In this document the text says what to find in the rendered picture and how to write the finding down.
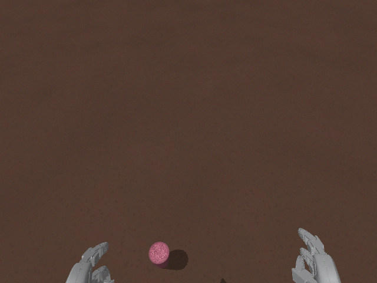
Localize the cup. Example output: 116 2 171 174
148 242 170 268

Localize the right robot hand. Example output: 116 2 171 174
292 228 341 283

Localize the left robot hand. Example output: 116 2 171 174
66 242 114 283

